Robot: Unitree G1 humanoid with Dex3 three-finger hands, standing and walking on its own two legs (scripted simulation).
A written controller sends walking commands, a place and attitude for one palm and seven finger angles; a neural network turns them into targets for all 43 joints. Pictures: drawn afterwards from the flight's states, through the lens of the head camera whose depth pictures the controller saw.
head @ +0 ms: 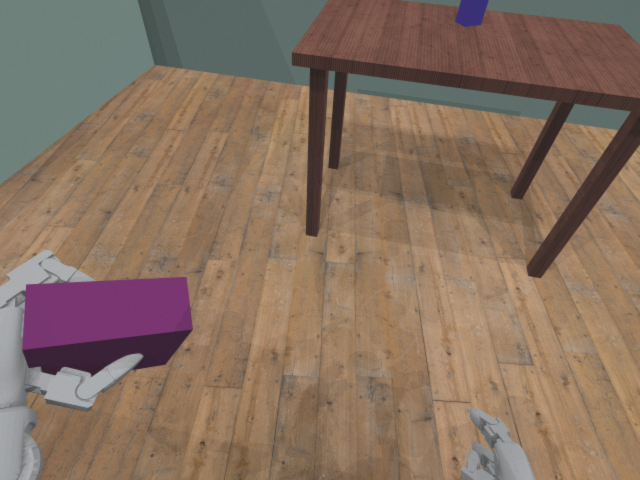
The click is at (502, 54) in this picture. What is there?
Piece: table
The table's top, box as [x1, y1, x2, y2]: [292, 0, 639, 112]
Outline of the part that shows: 292,51 292,65 639,112 639,45 619,25 485,10 480,25 464,27 454,21 458,7 401,0 328,0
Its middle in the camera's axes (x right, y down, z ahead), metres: +0.53 -0.67 +1.32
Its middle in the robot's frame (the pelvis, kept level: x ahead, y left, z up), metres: +1.46 -0.45 +0.01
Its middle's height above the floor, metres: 0.79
